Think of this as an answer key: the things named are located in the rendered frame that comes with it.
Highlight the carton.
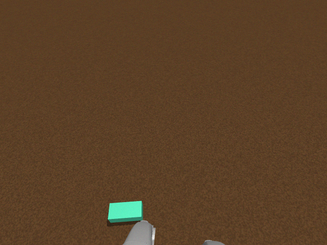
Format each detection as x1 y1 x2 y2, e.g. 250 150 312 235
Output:
108 201 143 223

